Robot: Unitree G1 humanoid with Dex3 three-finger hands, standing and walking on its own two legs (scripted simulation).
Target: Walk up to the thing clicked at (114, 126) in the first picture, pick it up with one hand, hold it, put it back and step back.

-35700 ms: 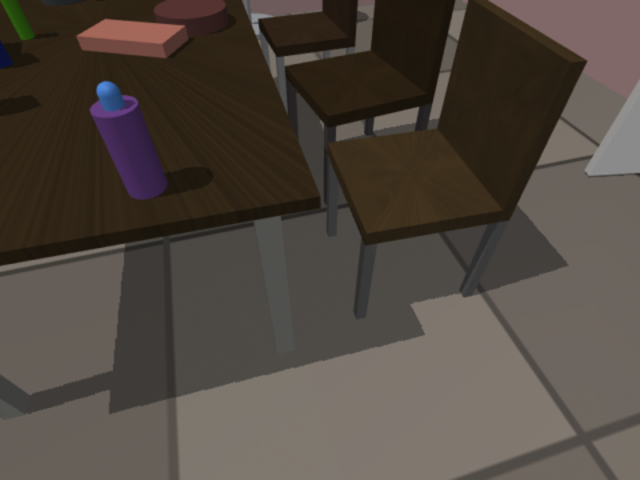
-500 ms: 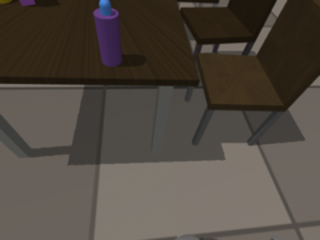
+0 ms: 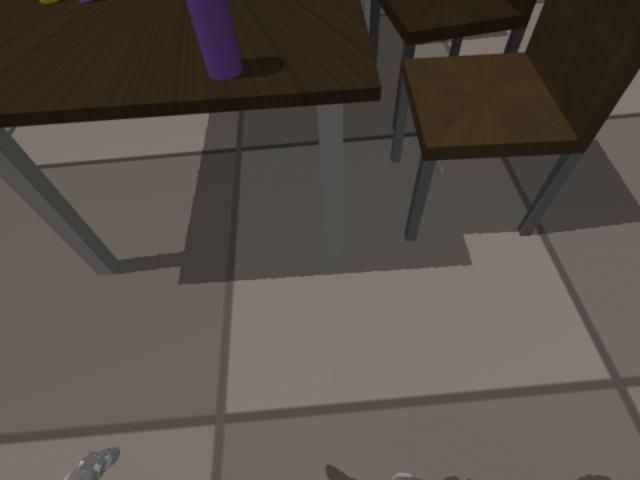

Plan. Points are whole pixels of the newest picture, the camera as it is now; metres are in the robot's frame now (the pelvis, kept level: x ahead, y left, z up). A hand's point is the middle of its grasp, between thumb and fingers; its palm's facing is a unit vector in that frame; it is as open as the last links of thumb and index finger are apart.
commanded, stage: step back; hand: left
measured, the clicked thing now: (212, 18) +0.91 +0.24 +0.10
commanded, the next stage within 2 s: stand in 1.54 s
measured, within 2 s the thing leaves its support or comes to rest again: neither
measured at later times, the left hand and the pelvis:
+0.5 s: hand out of the picture -0.11 +0.22 -0.14, palm faces -0.01 -0.91 -0.42, open 7.4 cm; pelvis -0.15 -0.05 +0.00, yaw -2 degrees
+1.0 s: hand out of the picture -0.13 +0.24 -0.14, palm faces +0.03 -0.91 -0.41, open 7.4 cm; pelvis -0.18 -0.04 +0.00, yaw +1 degrees
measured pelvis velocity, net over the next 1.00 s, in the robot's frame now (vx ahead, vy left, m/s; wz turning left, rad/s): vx -0.18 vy -0.04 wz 0.02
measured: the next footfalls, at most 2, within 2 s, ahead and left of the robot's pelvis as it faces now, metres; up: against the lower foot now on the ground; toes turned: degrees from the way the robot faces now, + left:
left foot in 0.04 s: +0.00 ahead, +0.12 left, +0.00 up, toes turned -1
right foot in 0.36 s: -0.11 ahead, -0.13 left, +0.00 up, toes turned +1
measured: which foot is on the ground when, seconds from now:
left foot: up 0.00-0.02, down 0.04-0.38, up 0.40-0.66, down 0.68-0.98, up 1.00-1.00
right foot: down 0.00-0.08, up 0.10-0.34, down 0.36-1.00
